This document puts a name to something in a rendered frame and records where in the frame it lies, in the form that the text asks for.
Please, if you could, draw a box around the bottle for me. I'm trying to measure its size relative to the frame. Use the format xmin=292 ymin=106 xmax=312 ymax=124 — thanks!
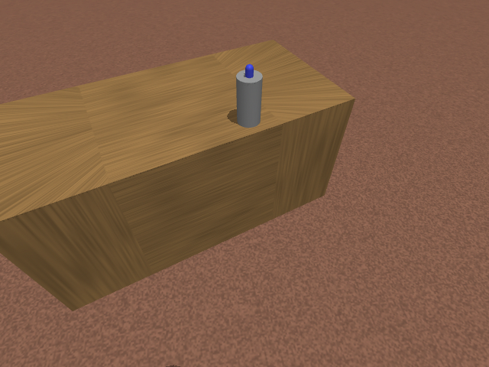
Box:
xmin=236 ymin=64 xmax=263 ymax=128

